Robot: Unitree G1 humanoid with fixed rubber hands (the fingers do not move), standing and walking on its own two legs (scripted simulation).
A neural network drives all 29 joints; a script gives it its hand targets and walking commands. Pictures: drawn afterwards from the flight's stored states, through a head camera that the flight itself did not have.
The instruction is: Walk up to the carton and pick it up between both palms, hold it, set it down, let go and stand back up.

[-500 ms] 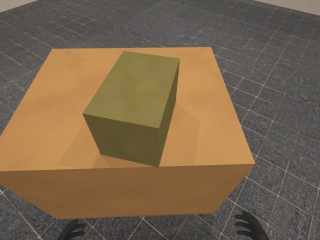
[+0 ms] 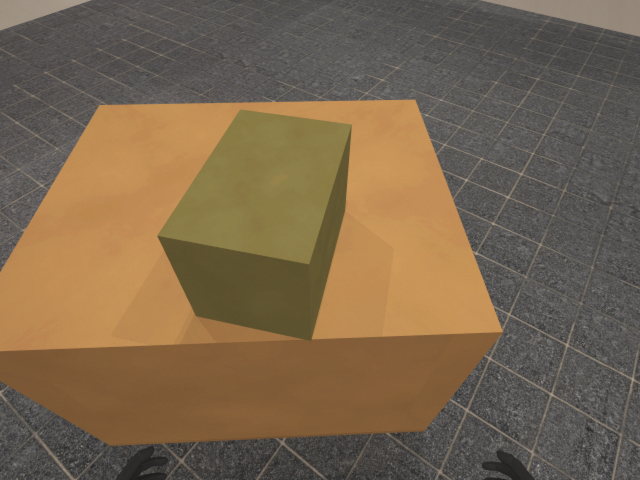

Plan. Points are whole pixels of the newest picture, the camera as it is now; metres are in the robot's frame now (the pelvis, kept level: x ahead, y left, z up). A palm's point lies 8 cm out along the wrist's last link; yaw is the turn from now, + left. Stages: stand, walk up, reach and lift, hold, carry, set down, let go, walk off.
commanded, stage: stand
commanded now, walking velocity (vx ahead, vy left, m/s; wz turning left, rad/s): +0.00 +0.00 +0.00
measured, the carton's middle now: (274, 220) +0.52 +0.09 -0.03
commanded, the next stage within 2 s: walk up in 1.36 s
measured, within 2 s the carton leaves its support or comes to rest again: neither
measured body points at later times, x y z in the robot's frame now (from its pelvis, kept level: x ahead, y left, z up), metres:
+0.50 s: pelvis -0.01 +0.00 +0.01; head +0.00 +0.01 +0.46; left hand +0.07 +0.27 -0.13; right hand +0.07 -0.25 -0.13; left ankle +0.00 +0.15 -0.73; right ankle +0.00 -0.10 -0.73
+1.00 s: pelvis -0.01 +0.01 +0.01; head -0.01 +0.01 +0.46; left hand +0.05 +0.27 -0.13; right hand +0.03 -0.25 -0.13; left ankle +0.00 +0.15 -0.73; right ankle +0.00 -0.10 -0.73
